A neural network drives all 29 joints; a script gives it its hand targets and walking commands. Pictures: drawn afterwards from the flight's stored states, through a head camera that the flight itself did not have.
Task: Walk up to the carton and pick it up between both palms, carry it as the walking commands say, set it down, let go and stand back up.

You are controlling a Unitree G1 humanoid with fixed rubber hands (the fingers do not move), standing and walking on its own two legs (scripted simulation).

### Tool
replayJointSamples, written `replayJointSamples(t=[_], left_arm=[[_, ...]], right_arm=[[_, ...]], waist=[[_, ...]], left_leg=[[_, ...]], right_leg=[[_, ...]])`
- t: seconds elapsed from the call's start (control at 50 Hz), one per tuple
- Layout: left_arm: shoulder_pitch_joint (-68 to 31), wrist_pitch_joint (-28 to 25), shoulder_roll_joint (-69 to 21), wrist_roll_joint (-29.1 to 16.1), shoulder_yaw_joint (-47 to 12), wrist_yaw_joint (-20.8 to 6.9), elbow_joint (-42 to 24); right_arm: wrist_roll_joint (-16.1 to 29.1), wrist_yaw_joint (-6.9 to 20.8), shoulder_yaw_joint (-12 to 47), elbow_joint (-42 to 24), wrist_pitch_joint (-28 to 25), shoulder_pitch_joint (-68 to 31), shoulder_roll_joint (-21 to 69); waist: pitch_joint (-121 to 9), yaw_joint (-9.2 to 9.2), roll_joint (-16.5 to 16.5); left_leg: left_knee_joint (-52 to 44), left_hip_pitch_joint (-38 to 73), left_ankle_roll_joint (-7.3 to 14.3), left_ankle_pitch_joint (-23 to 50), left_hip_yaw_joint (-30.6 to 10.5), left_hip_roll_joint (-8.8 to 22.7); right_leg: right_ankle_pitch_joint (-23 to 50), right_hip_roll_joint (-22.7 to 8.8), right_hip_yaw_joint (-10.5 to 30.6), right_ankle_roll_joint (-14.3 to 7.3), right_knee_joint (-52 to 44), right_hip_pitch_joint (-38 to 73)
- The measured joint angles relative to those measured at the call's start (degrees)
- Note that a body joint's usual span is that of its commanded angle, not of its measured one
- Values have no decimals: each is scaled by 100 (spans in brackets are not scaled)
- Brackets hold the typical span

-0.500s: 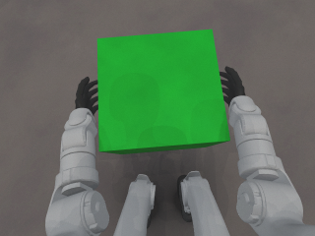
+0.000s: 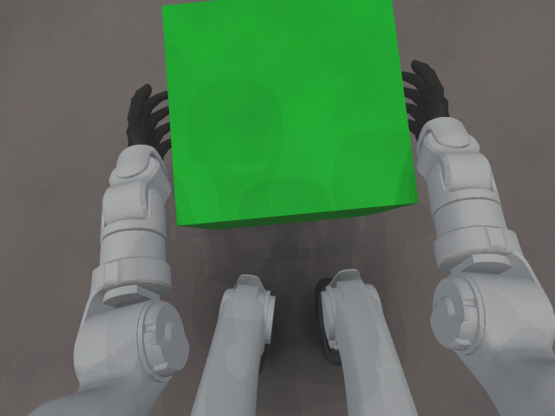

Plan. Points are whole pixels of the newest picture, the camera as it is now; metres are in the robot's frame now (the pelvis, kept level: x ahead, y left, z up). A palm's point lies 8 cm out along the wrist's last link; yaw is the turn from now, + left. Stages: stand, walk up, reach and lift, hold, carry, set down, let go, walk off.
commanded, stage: set down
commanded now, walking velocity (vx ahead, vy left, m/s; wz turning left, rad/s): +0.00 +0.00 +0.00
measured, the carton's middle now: (285, 132) +0.51 +0.01 -0.18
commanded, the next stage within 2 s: none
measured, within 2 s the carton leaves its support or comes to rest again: rests again in 1.58 s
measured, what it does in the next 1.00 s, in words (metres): lowers itself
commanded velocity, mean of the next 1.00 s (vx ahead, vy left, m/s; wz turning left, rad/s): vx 0.00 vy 0.00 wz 0.00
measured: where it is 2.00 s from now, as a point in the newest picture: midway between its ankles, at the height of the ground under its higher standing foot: (294, 342)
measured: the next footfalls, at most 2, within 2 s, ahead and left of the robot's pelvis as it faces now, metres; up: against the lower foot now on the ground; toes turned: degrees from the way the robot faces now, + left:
none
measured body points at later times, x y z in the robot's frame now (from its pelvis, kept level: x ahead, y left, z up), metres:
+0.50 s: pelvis -0.01 -0.01 -0.08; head +0.32 -0.02 +0.23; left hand +0.51 +0.19 -0.20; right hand +0.54 -0.18 -0.20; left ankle +0.08 +0.10 -0.50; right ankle +0.10 -0.10 -0.50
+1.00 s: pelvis -0.01 -0.01 -0.13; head +0.35 -0.02 +0.13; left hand +0.53 +0.20 -0.29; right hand +0.56 -0.18 -0.29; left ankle +0.08 +0.10 -0.50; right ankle +0.10 -0.10 -0.50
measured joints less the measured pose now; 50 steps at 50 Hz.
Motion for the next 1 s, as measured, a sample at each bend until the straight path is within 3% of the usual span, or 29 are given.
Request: replayJointSamples(t=[0.48, 1.0], left_arm=[[-1002, 42, 407, -304, -54, 129, 222], [-1883, -264, 796, -826, -485, 397, 782]], right_arm=[[255, -119, 371, 344, 85, -1178, -498], [831, -200, 1021, 1056, -237, -2179, -1158]], waist=[[740, -1, 56], [2063, -23, 124]], left_leg=[[1372, -1251, -123, -218, 107, -73], [2707, -1689, -97, -609, 309, -111]], right_leg=[[-190, 12, -77, -63, 1433, -1311], [-590, -56, -132, -81, 2821, -1778]])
